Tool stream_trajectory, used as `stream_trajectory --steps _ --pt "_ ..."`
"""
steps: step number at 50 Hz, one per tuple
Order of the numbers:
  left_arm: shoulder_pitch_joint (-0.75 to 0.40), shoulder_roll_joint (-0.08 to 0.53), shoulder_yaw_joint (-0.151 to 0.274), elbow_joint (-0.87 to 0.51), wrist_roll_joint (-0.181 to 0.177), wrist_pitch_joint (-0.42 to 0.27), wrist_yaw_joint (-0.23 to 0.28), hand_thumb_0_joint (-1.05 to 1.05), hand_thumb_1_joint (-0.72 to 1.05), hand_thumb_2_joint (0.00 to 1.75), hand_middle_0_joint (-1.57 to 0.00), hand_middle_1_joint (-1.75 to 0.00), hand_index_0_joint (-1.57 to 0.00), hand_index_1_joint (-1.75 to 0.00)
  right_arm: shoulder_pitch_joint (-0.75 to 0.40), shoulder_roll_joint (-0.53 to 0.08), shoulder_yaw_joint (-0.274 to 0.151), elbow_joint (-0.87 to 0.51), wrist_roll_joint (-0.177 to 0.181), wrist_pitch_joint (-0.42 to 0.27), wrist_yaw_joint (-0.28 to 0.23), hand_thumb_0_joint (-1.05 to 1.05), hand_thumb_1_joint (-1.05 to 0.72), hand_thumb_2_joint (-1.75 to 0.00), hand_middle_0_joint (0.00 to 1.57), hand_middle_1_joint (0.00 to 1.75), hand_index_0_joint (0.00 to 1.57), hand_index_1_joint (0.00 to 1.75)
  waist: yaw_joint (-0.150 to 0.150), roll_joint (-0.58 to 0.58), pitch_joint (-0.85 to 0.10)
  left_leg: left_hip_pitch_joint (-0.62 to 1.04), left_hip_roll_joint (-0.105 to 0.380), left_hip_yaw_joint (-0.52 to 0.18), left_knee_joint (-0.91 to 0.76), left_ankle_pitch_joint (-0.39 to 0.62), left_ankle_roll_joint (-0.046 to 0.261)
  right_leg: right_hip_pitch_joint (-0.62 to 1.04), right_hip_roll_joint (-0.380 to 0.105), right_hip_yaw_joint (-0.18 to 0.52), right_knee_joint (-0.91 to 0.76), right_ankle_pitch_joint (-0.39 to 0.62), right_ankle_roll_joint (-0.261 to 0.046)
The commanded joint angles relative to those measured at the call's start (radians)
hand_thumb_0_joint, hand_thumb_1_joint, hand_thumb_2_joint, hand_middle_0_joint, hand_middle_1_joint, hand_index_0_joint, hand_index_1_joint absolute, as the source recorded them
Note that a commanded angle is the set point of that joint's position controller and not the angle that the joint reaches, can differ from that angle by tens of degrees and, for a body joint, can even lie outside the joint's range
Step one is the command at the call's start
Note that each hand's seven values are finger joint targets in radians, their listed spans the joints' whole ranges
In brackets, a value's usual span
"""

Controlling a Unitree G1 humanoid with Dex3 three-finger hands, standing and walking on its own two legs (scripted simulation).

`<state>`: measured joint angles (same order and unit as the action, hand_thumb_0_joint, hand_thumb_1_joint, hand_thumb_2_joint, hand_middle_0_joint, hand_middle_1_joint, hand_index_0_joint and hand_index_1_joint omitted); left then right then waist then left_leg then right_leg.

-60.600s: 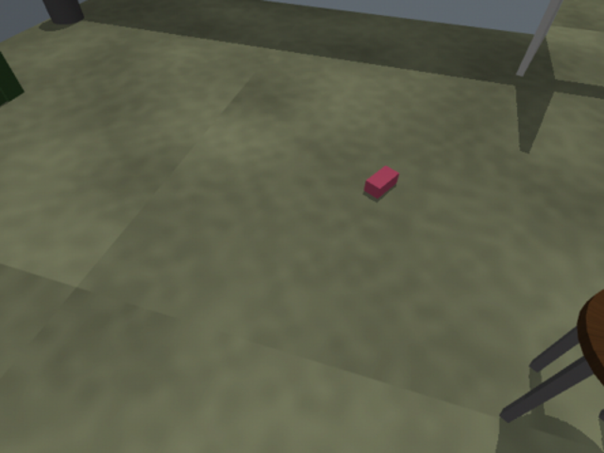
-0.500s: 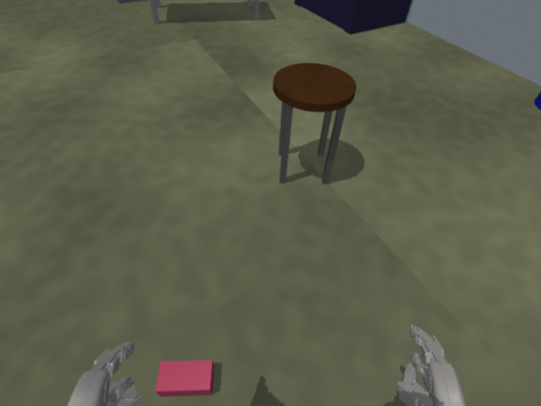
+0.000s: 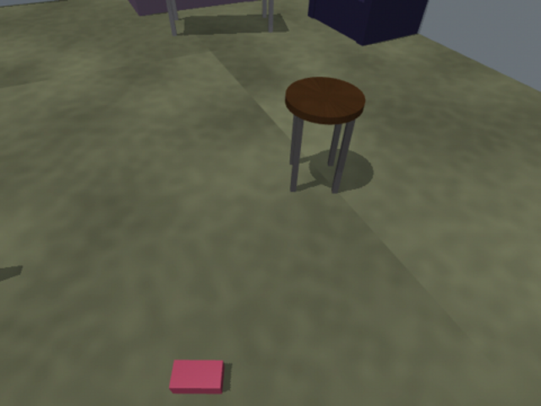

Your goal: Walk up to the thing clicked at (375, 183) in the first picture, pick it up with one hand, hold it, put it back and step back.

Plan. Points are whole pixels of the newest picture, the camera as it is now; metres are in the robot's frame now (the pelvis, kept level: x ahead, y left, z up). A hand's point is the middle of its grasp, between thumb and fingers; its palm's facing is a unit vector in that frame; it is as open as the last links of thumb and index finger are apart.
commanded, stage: stand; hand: left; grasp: from above
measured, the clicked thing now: (198, 376) +0.36 +0.24 -0.73
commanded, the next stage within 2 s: none
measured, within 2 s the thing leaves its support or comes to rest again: neither
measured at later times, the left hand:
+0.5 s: hand out of the picture +0.04 +0.23 -0.14, palm faces +0.03 -0.94 -0.33, open 7.4 cm
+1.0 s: hand out of the picture +0.06 +0.20 -0.15, palm faces +0.00 -0.96 -0.27, open 7.4 cm
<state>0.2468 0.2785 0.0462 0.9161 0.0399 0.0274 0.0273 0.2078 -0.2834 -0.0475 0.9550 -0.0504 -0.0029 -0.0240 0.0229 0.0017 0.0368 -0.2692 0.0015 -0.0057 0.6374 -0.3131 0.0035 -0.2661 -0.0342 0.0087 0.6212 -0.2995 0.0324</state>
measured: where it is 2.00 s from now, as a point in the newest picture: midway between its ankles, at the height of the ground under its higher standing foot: outside the picture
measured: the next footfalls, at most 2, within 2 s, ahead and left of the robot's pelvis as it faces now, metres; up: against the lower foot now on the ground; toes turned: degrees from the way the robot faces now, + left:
none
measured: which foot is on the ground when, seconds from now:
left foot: down 0.00-1.00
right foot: down 0.00-1.00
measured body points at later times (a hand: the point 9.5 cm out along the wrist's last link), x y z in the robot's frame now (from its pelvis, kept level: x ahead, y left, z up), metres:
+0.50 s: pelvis -0.01 -0.01 +0.02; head -0.02 -0.02 +0.47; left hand +0.04 +0.28 -0.12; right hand +0.05 -0.30 -0.13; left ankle +0.02 +0.12 -0.73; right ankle +0.02 -0.14 -0.73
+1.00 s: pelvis +0.01 -0.01 +0.02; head +0.01 -0.01 +0.47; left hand +0.06 +0.25 -0.13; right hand +0.04 -0.28 -0.13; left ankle +0.02 +0.12 -0.73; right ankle +0.02 -0.14 -0.73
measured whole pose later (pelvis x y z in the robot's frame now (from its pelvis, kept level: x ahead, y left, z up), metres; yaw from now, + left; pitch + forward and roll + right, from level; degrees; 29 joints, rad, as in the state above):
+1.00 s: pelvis +0.01 -0.01 +0.02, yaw -1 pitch -4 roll +0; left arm 0.15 0.24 0.02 1.16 0.02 0.01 0.02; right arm 0.18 -0.26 -0.01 1.14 -0.02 0.01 -0.02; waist 0.00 0.01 0.06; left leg -0.12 0.02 0.01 0.39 -0.20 -0.01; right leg -0.13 -0.02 0.02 0.38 -0.19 0.02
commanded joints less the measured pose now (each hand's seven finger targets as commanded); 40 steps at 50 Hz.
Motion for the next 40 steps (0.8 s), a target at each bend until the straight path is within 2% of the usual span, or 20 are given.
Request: stream_trajectory --steps 1,2,3,7,8,12,15,18,23,24,25,27,31,32,34,35,37,38,39,40 --pt "-0.058 0.173 0.040 -0.016 -0.004 -0.041 0.012 0.00 0.90 0.90 -0.20 -0.30 -0.20 -0.30 -0.033 -0.179 -0.036 -0.038 0.011 -0.024 -0.011 0.00 -0.90 -0.90 0.20 0.30 0.20 0.30 -0.017 0.008 0.010 0.020 0.070 -0.109 -0.232 -0.036 0.035 0.020 -0.053 0.087 -0.205 0.019 -0.058" --pt "-0.059 0.179 0.040 -0.001 -0.003 -0.043 0.012 0.00 0.90 0.90 -0.20 -0.30 -0.20 -0.30 -0.038 -0.178 -0.036 -0.028 0.012 -0.022 -0.009 0.00 -0.90 -0.90 0.20 0.30 0.20 0.30 -0.013 -0.004 0.018 0.026 0.066 -0.106 -0.235 -0.029 0.034 0.023 -0.055 0.088 -0.221 0.014 -0.057" --pt "-0.074 0.179 0.040 0.010 -0.007 -0.042 0.012 0.00 0.90 0.90 -0.20 -0.30 -0.20 -0.30 -0.026 -0.178 -0.034 -0.020 0.014 -0.021 -0.010 0.00 -0.90 -0.90 0.20 0.30 0.20 0.30 -0.023 0.008 0.017 0.026 0.075 -0.112 -0.264 -0.044 0.036 0.035 -0.056 0.088 -0.224 0.018 -0.055" --pt "-0.051 0.175 0.034 0.068 -0.009 -0.043 0.010 0.00 0.90 0.90 -0.20 -0.30 -0.20 -0.30 -0.049 -0.185 -0.031 0.007 0.018 -0.025 -0.009 0.00 -0.90 -0.90 0.20 0.30 0.20 0.30 -0.006 0.026 0.008 0.057 0.085 -0.118 -0.309 -0.009 0.026 0.079 -0.051 0.074 -0.234 0.080 -0.050" --pt "-0.055 0.176 0.034 0.077 -0.008 -0.042 0.009 0.00 0.90 0.90 -0.20 -0.30 -0.20 -0.30 -0.040 -0.187 -0.029 0.016 0.019 -0.023 -0.010 0.00 -0.90 -0.90 0.20 0.30 0.20 0.30 -0.010 0.031 0.028 0.032 0.086 -0.122 -0.325 -0.036 0.025 0.087 -0.048 0.068 -0.237 0.068 -0.044" --pt "-0.067 0.180 0.028 0.109 -0.009 -0.044 0.009 0.00 0.90 0.90 -0.20 -0.30 -0.20 -0.30 -0.049 -0.186 -0.027 0.040 0.022 -0.023 -0.010 0.00 -0.90 -0.90 0.20 0.30 0.20 0.30 -0.010 0.003 0.016 0.081 0.087 -0.108 -0.324 0.030 0.018 0.092 -0.060 0.080 -0.267 0.080 -0.047" --pt "-0.067 0.182 0.026 0.127 -0.010 -0.043 0.008 0.00 0.90 0.90 -0.20 -0.30 -0.20 -0.30 -0.046 -0.185 -0.022 0.059 0.022 -0.022 -0.009 0.00 -0.90 -0.90 0.20 0.30 0.20 0.30 -0.008 0.017 0.032 0.071 0.088 -0.110 -0.342 0.008 0.017 0.098 -0.059 0.076 -0.279 0.079 -0.043" --pt "-0.086 0.190 0.025 0.142 -0.012 -0.046 0.010 0.00 0.90 0.90 -0.20 -0.30 -0.20 -0.30 -0.041 -0.178 -0.018 0.070 0.024 -0.020 -0.007 0.00 -0.90 -0.90 0.20 0.30 0.20 0.30 -0.016 -0.019 0.016 0.111 0.087 -0.090 -0.322 0.083 0.019 0.100 -0.074 0.091 -0.301 0.091 -0.047" --pt "-0.089 0.184 0.020 0.162 -0.015 -0.041 0.009 0.00 0.90 0.90 -0.20 -0.30 -0.20 -0.30 -0.047 -0.177 -0.011 0.089 0.025 -0.014 -0.004 0.00 -0.90 -0.90 0.20 0.30 0.20 0.30 -0.014 -0.012 0.032 0.116 0.087 -0.087 -0.336 0.046 0.018 0.085 -0.069 0.091 -0.326 0.051 -0.044" --pt "-0.093 0.191 0.021 0.162 -0.015 -0.040 0.008 0.00 0.90 0.90 -0.20 -0.30 -0.20 -0.30 -0.044 -0.183 -0.011 0.092 0.025 -0.012 -0.003 0.00 -0.90 -0.90 0.20 0.30 0.20 0.30 -0.015 -0.007 0.056 0.085 0.086 -0.090 -0.342 0.009 0.017 0.082 -0.065 0.089 -0.328 0.027 -0.040" --pt "-0.089 0.191 0.019 0.166 -0.014 -0.041 0.008 0.00 0.90 0.90 -0.20 -0.30 -0.20 -0.30 -0.051 -0.187 -0.012 0.090 0.027 -0.013 -0.001 0.00 -0.90 -0.90 0.20 0.30 0.20 0.30 -0.014 -0.020 0.043 0.111 0.082 -0.085 -0.333 0.039 0.017 0.081 -0.072 0.096 -0.339 0.021 -0.043" --pt "-0.106 0.192 0.020 0.169 -0.016 -0.041 0.006 0.00 0.90 0.90 -0.20 -0.30 -0.20 -0.30 -0.029 -0.164 -0.003 0.103 0.027 -0.009 0.001 0.00 -0.90 -0.90 0.20 0.30 0.20 0.30 -0.022 -0.027 0.051 0.097 0.081 -0.080 -0.338 0.024 0.016 0.080 -0.070 0.101 -0.342 0.005 -0.042" --pt "-0.119 0.200 0.020 0.166 -0.018 -0.041 0.005 0.00 0.90 0.90 -0.20 -0.30 -0.20 -0.30 -0.045 -0.185 -0.006 0.103 0.027 -0.011 0.001 0.00 -0.90 -0.90 0.20 0.30 0.20 0.30 -0.022 -0.014 0.043 0.108 0.084 -0.077 -0.331 0.043 0.015 0.068 -0.075 0.109 -0.352 -0.003 -0.047" --pt "-0.123 0.202 0.022 0.166 -0.019 -0.041 0.004 0.00 0.90 0.90 -0.20 -0.30 -0.20 -0.30 -0.043 -0.186 -0.006 0.105 0.026 -0.012 0.000 0.00 -0.90 -0.90 0.20 0.30 0.20 0.30 -0.023 0.004 0.033 0.106 0.091 -0.080 -0.339 0.041 0.016 0.084 -0.072 0.104 -0.342 0.032 -0.046" --pt "-0.120 0.200 0.021 0.169 -0.019 -0.044 0.003 0.00 0.90 0.90 -0.20 -0.30 -0.20 -0.30 -0.044 -0.189 -0.004 0.108 0.027 -0.015 0.000 0.00 -0.90 -0.90 0.20 0.30 0.20 0.30 -0.022 0.012 0.012 0.110 0.096 -0.080 -0.338 0.077 0.018 0.111 -0.076 0.098 -0.326 0.082 -0.047" --pt "-0.109 0.176 0.015 0.178 -0.021 -0.040 0.002 0.00 0.90 0.90 -0.20 -0.30 -0.20 -0.30 -0.048 -0.171 0.001 0.115 0.031 -0.015 0.000 0.00 -0.90 -0.90 0.20 0.30 0.20 0.30 -0.017 0.005 0.013 0.116 0.095 -0.079 -0.342 0.073 0.016 0.100 -0.067 0.093 -0.325 0.079 -0.048" --pt "-0.110 0.165 0.011 0.182 -0.020 -0.038 0.001 0.00 0.90 0.90 -0.20 -0.30 -0.20 -0.30 -0.048 -0.162 0.004 0.118 0.031 -0.012 0.000 0.00 -0.90 -0.90 0.20 0.30 0.20 0.30 -0.017 0.002 0.022 0.107 0.093 -0.077 -0.340 0.059 0.017 0.095 -0.062 0.088 -0.326 0.065 -0.047" --pt "-0.107 0.155 0.008 0.184 -0.021 -0.038 0.001 0.00 0.90 0.90 -0.20 -0.30 -0.20 -0.30 -0.044 -0.161 0.003 0.121 0.031 -0.011 -0.001 0.00 -0.90 -0.90 0.20 0.30 0.20 0.30 -0.019 0.003 0.005 0.123 0.092 -0.071 -0.336 0.075 0.018 0.105 -0.065 0.091 -0.326 0.091 -0.049" --pt "-0.101 0.148 0.005 0.190 -0.021 -0.036 0.001 0.00 0.90 0.90 -0.20 -0.30 -0.20 -0.30 -0.039 -0.150 0.006 0.128 0.034 -0.009 0.000 0.00 -0.90 -0.90 0.20 0.30 0.20 0.30 -0.019 -0.012 0.025 0.114 0.088 -0.070 -0.332 0.070 0.016 0.088 -0.060 0.087 -0.327 0.065 -0.047" --pt "-0.105 0.150 0.006 0.188 -0.022 -0.037 0.000 0.00 0.90 0.90 -0.20 -0.30 -0.20 -0.30 -0.037 -0.151 0.006 0.128 0.032 -0.008 0.001 0.00 -0.90 -0.90 0.20 0.30 0.20 0.30 -0.022 -0.001 0.008 0.124 0.089 -0.063 -0.326 0.091 0.018 0.099 -0.067 0.093 -0.327 0.089 -0.048"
